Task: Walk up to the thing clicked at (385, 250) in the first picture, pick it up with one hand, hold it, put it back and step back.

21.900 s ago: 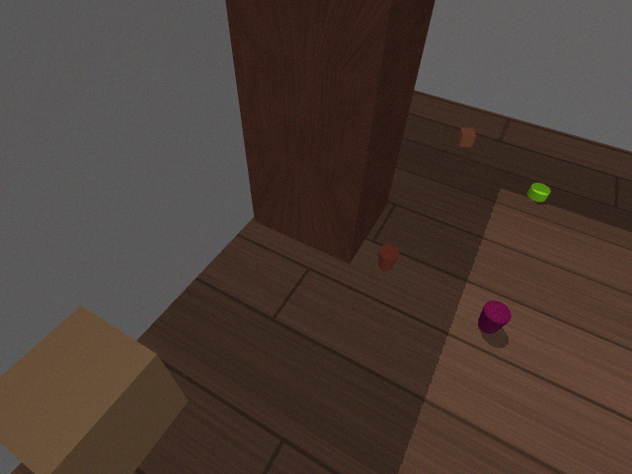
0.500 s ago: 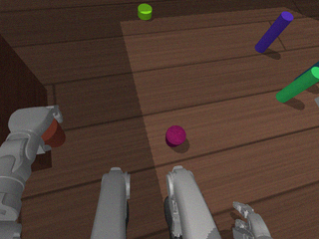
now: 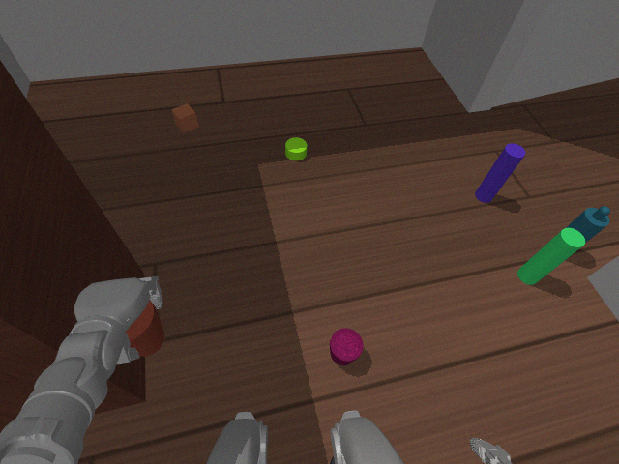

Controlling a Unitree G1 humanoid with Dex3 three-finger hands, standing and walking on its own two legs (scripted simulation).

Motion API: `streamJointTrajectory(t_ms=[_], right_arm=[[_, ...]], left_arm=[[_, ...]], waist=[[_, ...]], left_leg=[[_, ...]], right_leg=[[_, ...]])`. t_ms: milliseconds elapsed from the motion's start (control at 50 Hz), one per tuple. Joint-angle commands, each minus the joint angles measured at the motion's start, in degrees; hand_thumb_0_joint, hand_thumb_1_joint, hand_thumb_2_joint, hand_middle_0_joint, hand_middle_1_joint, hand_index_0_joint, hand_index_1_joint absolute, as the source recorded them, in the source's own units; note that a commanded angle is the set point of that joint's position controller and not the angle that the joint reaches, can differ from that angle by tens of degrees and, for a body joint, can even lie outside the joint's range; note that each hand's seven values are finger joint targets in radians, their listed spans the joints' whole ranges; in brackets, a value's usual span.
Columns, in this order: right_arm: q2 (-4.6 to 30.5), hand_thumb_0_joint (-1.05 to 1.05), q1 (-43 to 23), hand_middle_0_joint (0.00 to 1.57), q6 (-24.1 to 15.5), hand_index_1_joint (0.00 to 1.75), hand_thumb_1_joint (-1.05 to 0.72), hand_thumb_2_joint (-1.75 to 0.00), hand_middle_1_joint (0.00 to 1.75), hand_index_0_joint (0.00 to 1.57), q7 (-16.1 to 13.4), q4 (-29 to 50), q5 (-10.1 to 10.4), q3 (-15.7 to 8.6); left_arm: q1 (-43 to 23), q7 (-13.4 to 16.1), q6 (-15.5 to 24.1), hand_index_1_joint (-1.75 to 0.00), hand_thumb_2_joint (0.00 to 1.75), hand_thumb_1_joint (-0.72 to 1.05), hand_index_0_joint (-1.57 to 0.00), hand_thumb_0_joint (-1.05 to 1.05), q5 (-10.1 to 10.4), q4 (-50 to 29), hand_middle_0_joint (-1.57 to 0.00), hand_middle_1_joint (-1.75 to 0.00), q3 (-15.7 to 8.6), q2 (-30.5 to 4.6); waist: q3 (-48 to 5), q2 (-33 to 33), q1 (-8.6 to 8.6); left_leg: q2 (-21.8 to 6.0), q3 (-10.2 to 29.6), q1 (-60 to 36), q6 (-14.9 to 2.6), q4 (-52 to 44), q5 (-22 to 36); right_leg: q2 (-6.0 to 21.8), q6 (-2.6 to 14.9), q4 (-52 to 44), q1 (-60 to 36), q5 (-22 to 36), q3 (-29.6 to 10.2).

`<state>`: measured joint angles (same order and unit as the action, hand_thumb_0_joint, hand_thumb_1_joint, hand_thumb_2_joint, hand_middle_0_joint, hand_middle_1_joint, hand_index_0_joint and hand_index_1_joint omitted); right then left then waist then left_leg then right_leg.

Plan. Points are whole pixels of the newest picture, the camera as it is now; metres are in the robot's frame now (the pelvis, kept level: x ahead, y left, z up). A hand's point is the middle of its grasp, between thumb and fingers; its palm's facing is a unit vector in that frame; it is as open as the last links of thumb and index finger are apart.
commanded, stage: lift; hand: left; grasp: from above
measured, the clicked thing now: (137, 329) +0.34 +0.25 -0.13
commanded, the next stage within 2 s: hold in 0.36 s
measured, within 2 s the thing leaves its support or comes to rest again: neither
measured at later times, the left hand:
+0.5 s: hand (128, 300) +0.34 +0.23 -0.01, palm faces -0.44 -0.08 -0.90, open 9.7 cm
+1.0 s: hand (119, 279) +0.35 +0.22 +0.04, palm faces -0.44 -0.06 -0.89, open 9.7 cm
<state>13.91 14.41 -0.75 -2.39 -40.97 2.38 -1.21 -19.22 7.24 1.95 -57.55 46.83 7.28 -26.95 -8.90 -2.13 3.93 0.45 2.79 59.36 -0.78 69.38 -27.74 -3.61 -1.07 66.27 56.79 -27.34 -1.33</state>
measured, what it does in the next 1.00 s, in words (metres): rises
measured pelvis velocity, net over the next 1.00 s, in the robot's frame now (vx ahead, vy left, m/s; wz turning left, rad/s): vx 0.04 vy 0.00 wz -0.01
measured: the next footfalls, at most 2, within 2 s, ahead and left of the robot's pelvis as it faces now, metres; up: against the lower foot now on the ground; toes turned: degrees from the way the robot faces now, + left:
none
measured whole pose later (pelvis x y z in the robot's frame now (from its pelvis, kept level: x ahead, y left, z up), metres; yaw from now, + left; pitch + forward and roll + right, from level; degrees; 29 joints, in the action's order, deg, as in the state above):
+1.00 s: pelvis +0.04 +0.00 +0.09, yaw -1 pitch +6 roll -1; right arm 14.5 13.1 1.3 -2.7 -39.7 3.6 -1.9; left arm -16.0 1.1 -1.8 -56.0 39.4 12.9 -23.3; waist -3.3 -2.4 0.7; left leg 0.9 0.3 24.9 -1.1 37.2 -18.0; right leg -1.8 -0.9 36.1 23.9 -17.8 -4.7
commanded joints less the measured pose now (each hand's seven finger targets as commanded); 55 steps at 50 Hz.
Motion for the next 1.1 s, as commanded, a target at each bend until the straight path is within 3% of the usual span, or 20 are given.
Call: streamJointTrajectory(t_ms=[0,40,80,140,180,240,280,320,340,360,440,480,500,540,760,880,1080], right_arm=[[8.68,0.0,2.42,0.2,-2.44,0.3,-0.92,-0.91,0.3,0.2,-0.52,4.86,0.01,-3.08],[8.54,0.0,2.57,0.2,-2.35,0.3,-0.92,-0.91,0.3,0.2,-0.39,4.55,-0.12,-2.97],[8.72,0.0,2.97,0.2,-2.39,0.3,-0.92,-0.91,0.3,0.2,-0.52,4.35,-0.22,-3.19],[8.65,0.0,2.28,0.2,-2.42,0.3,-0.92,-0.91,0.3,0.2,-0.37,5.06,-0.14,-3.03],[8.5,0.0,2.09,0.2,-2.33,0.3,-0.92,-0.9,0.3,0.2,-0.53,5.12,-0.05,-3.18],[8.22,0.0,1.77,0.2,-2.28,0.3,-0.92,-0.9,0.3,0.2,-0.55,5.34,-0.04,-3.06],[8.43,0.0,1.78,0.2,-2.06,0.3,-0.92,-0.9,0.3,0.2,-0.65,5.45,0.09,-3.34],[8.21,0.0,1.49,0.2,-2.03,0.3,-0.91,-0.9,0.3,0.2,-0.69,5.42,0.1,-3.27],[8.28,0.0,1.65,0.2,-2.02,0.3,-0.92,-0.9,0.3,0.2,-0.76,5.37,0.06,-3.27],[8.53,0.0,1.57,0.2,-1.89,0.3,-0.91,-0.9,0.3,0.2,-0.77,5.3,0.18,-3.4],[8.28,0.0,0.62,0.2,-1.67,0.3,-0.91,-0.9,0.3,0.2,-0.73,5.69,0.31,-3.41],[8.26,0.0,0.55,0.2,-1.69,0.3,-0.91,-0.9,0.3,0.2,-0.83,5.3,0.35,-3.37],[8.51,0.0,0.2,0.2,-1.57,0.3,-0.91,-0.9,0.3,0.2,-0.93,5.5,0.39,-3.48],[8.38,0.0,-0.15,0.2,-1.39,0.3,-0.91,-0.9,0.3,0.2,-1.0,5.77,0.58,-3.45],[8.53,0.0,-2.52,0.2,-0.81,0.3,-0.9,-0.9,0.3,0.2,-0.84,7.66,1.08,-3.19],[8.65,0.0,-2.75,0.2,-0.47,0.3,-0.9,-0.9,0.3,0.2,-0.77,8.12,1.19,-3.22],[8.52,0.0,-3.7,0.2,-0.13,0.3,-0.9,-0.9,0.3,0.2,-0.55,8.45,1.21,-2.98]], left_arm=[[-16.23,3.65,-0.25,-1.09,1.0,0.51,-0.86,0.0,0.13,-9.08,-0.8,-1.15,-5.29,-12.11],[-16.57,3.53,-0.85,-1.09,1.01,0.49,-0.85,0.0,0.36,-8.32,-0.8,-1.14,-2.96,-9.46],[-17.58,3.77,-1.07,-1.08,0.99,0.48,-0.84,0.0,-0.23,-8.87,-0.79,-1.13,-4.25,-11.44],[-16.59,3.6,-1.64,-1.04,0.96,0.47,-0.84,0.0,0.1,-8.18,-0.79,-1.09,-2.14,-8.78],[-15.93,3.61,-1.93,-1.05,0.96,0.49,-0.84,0.0,0.79,-8.79,-0.79,-1.1,-3.25,-9.65],[-15.29,3.04,-2.43,-1.02,0.98,0.48,-0.85,0.0,1.08,-9.72,-0.81,-1.07,-1.89,-8.36],[-14.19,2.95,-2.73,-1.01,0.97,0.51,-0.88,0.0,0.96,-9.45,-0.83,-1.05,-2.85,-9.34],[-15.92,2.47,-2.54,-1.02,0.99,0.52,-0.88,0.0,1.47,-10.96,-0.84,-1.06,-1.38,-7.87],[-16.62,2.36,-2.55,-1.02,0.97,0.51,-0.87,0.0,1.44,-11.48,-0.83,-1.07,-1.77,-8.47],[-15.18,2.52,-2.75,-1.01,0.96,0.51,-0.87,0.0,1.09,-10.25,-0.83,-1.05,-2.56,-9.29],[-15.71,2.43,-3.13,-1.04,1.01,0.54,-0.89,0.0,1.09,-12.05,-0.84,-1.09,-1.54,-8.1],[-16.45,2.05,-3.27,-0.99,0.89,0.53,-0.87,0.0,1.23,-12.38,-0.81,-1.05,-1.2,-8.03],[-16.31,1.85,-3.25,-0.96,0.86,0.54,-0.89,0.0,1.01,-12.63,-0.82,-1.03,-1.88,-9.4],[-16.16,1.06,-3.13,-0.95,0.85,0.52,-0.87,0.0,0.79,-12.67,-0.8,-1.02,-1.01,-8.6],[-15.34,-2.15,-3.37,-0.99,0.93,0.54,-0.88,0.0,1.48,-15.66,-0.81,-1.06,-0.1,-8.01],[-15.51,-3.65,-3.55,-1.02,0.96,0.52,-0.86,0.0,1.34,-18.13,-0.79,-1.08,-0.11,-8.41],[-15.08,-4.63,-3.97,-1.04,1.03,0.55,-0.88,0.0,1.35,-19.23,-0.82,-1.1,0.25,-7.47]], waist=[[-17.95,-3.76,-0.57],[-16.6,-3.33,-0.18],[-17.29,-4.34,-0.81],[-14.49,-2.84,-0.68],[-15.13,-2.43,-1.18],[-13.92,-1.3,-1.01],[-14.2,-0.5,-1.47],[-13.59,-1.02,-0.92],[-13.5,-0.68,-0.7],[-13.08,-0.03,-1.06],[-13.42,-0.19,-1.6],[-13.03,-1.0,-1.2],[-12.57,-1.18,-1.81],[-11.97,0.0,-1.36],[-9.98,-0.5,-2.29],[-10.92,-0.72,-2.91],[-9.41,-0.15,-3.2]], left_leg=[[-0.39,-0.86,-21.56,0.21,-15.93,10.02],[-0.61,-0.79,-23.48,0.35,-17.69,11.77],[-0.58,-0.65,-25.7,0.58,-19.19,13.29],[-0.54,-0.83,-27.57,0.52,-22.07,12.34],[-0.25,-1.27,-28.65,0.33,-22.97,13.84],[0.22,-1.85,-29.78,0.17,-24.37,15.48],[0.36,-2.38,-31.56,0.1,-25.25,17.0],[0.25,-2.35,-33.0,0.16,-26.28,17.93],[0.22,-2.28,-33.3,0.1,-26.68,17.89],[0.29,-2.41,-33.88,0.1,-27.15,18.41],[0.75,-2.76,-35.44,0.1,-28.86,19.05],[0.68,-2.59,-36.39,0.27,-29.66,20.29],[0.63,-2.69,-36.96,0.2,-30.28,20.45],[0.7,-2.85,-37.5,-0.04,-30.73,21.04],[0.63,-2.8,-41.67,0.18,-34.88,22.62],[0.26,-2.55,-44.69,0.22,-35.97,27.73],[0.23,-2.62,-46.41,0.11,-38.53,27.27]], right_leg=[[-0.52,2.65,-13.81,-13.1,9.37,1.88],[-0.41,2.7,-15.19,-13.78,10.87,2.01],[-0.4,2.74,-16.4,-15.67,11.82,1.79],[-0.32,2.76,-19.16,-17.4,11.3,1.59],[-0.31,2.62,-21.05,-20.12,12.63,0.97],[-0.03,2.32,-23.42,-23.33,14.33,0.3],[0.04,2.2,-24.59,-25.17,15.93,0.09],[0.12,2.19,-25.49,-25.62,16.85,0.04],[0.03,2.11,-26.16,-26.01,16.75,-0.12],[0.09,2.08,-26.64,-26.69,17.11,-0.2],[0.37,1.8,-28.74,-29.88,18.09,-0.94],[0.3,1.9,-29.03,-30.55,18.95,-0.95],[0.28,1.91,-29.67,-31.05,19.03,-0.73],[0.34,1.72,-30.48,-31.55,19.95,-1.08],[0.29,2.04,-33.21,-34.99,20.45,-0.99],[0.06,2.14,-33.68,-37.56,24.34,-0.71],[0.31,2.04,-36.08,-39.52,24.04,-0.87]])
